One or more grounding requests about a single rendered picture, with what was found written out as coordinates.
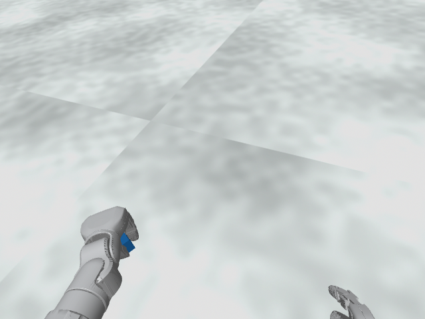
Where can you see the left robot hand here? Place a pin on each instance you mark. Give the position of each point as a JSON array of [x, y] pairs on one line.
[[116, 219]]

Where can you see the cube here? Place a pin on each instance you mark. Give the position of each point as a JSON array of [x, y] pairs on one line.
[[127, 242]]

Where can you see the left robot arm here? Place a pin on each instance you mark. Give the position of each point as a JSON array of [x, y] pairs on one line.
[[95, 282]]

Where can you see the right robot hand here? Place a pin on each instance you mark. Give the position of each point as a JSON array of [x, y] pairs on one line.
[[350, 302]]

